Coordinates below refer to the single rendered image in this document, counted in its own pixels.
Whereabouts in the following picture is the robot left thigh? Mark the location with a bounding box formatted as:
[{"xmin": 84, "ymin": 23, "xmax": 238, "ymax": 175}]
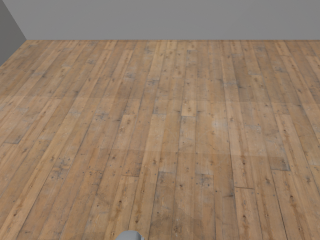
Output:
[{"xmin": 115, "ymin": 230, "xmax": 145, "ymax": 240}]

